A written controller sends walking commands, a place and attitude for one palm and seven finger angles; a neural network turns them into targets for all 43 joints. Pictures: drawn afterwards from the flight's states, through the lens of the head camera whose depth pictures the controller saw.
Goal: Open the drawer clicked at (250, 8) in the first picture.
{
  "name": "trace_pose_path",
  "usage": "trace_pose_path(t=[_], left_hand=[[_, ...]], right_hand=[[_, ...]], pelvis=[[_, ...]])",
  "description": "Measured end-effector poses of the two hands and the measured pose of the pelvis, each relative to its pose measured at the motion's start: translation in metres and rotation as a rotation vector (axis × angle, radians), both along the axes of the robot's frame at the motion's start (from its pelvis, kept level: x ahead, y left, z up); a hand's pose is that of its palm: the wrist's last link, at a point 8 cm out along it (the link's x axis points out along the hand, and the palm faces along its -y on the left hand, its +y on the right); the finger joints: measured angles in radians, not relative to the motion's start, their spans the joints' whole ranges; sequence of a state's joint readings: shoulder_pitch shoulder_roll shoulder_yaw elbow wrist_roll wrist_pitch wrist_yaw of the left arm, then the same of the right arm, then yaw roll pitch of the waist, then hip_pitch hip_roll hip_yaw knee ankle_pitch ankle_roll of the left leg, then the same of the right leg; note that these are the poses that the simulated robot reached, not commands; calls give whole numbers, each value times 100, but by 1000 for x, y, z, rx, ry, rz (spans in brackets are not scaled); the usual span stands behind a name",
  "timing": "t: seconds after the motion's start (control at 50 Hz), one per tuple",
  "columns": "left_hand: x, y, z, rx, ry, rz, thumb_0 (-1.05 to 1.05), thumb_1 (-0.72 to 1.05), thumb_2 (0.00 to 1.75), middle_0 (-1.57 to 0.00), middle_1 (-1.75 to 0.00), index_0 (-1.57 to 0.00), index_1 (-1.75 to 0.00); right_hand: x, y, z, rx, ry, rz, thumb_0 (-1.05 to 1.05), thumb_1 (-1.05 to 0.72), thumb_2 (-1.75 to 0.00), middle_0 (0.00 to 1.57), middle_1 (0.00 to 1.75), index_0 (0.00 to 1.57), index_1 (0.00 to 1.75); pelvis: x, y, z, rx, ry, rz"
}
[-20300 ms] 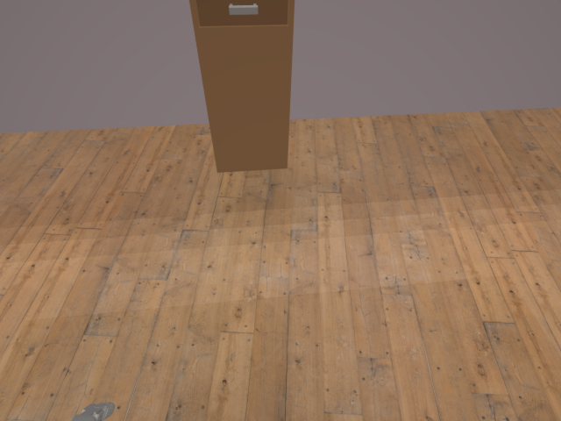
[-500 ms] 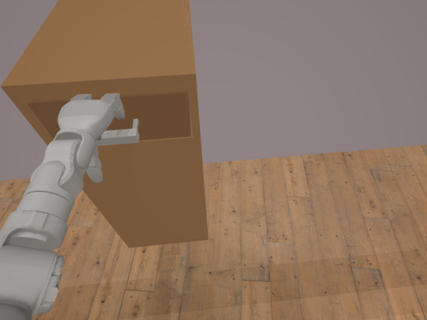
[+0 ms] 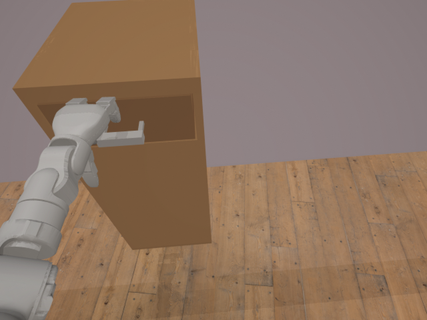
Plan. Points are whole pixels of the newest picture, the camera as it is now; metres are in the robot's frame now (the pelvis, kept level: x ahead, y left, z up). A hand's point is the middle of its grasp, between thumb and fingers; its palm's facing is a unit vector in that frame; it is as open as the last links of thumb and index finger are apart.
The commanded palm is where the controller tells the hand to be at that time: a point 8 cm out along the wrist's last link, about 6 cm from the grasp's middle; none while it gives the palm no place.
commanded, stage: re-aim the fingers above the handle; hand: left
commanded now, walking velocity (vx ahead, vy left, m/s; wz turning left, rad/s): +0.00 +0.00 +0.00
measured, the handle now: (122, 132) +0.50 +0.25 +0.05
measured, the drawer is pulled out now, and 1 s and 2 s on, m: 0.00 0.00 0.00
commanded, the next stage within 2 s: lower the fingers behind the handle in 0.06 s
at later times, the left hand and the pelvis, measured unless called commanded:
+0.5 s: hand (111, 147) +0.43 +0.24 +0.07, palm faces -0.09 -0.02 -1.00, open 13.8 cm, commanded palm +0.42 +0.25 +0.14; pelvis +0.00 +0.00 +0.00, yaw -1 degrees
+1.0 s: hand (113, 148) +0.44 +0.25 +0.06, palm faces -0.07 +0.01 -1.00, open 13.8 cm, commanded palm +0.42 +0.25 +0.11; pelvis -0.01 -0.01 -0.01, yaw -2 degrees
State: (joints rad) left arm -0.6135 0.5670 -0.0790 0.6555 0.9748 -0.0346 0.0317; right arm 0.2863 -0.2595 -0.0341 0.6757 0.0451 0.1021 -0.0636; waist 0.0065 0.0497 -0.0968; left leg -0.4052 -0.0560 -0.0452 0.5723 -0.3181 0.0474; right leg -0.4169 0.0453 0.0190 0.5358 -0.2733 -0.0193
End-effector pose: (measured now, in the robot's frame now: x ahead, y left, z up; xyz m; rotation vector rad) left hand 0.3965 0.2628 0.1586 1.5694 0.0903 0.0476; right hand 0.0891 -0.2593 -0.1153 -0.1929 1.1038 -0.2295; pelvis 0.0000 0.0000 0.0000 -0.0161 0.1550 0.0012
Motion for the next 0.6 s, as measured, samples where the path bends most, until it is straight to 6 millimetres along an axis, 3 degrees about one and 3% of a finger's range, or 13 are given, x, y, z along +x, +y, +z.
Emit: trace_pose_path(t=[0.12, 0.24, 0.36, 0.48, 0.6], left_hand=[[11, -28, 2, -33, -60, -90, -1, -49, 30, -32, -121, -32, -120], [29, -13, 9, -7, -96, 27, 0, -49, 30, -32, -120, -32, -120], [24, 6, -5, 29, 16, 116, 0, -49, 30, -31, -120, -32, -120], [17, -13, -30, -19, 72, -26, -1, -49, 30, -32, -120, -32, -120], [26, -24, -28, -36, -67, -92, 0, -49, 30, -32, -120, -33, -120]], right_hand=[[7, -2, 3, -13, -28, 8, 1, -90, -90, 20, 30, 20, 30], [1, 5, 0, 17, -37, -15, 1, -90, -90, 20, 30, 20, 30], [-15, 10, -7, 48, 16, -30, 1, -90, -90, 20, 30, 20, 30], [-25, 5, -7, 8, 64, -27, 1, -90, -90, 20, 30, 20, 30], [-27, -2, -7, -13, 61, -39, 1, -90, -90, 20, 30, 20, 30]], pelvis=[[-6, 3, -2, 1, -1, -2], [-9, 4, -2, 8, 19, -32], [-4, 5, -1, 7, 29, -34], [-3, 5, -3, 2, 26, -13], [-4, 4, -7, 0, 50, -19]])
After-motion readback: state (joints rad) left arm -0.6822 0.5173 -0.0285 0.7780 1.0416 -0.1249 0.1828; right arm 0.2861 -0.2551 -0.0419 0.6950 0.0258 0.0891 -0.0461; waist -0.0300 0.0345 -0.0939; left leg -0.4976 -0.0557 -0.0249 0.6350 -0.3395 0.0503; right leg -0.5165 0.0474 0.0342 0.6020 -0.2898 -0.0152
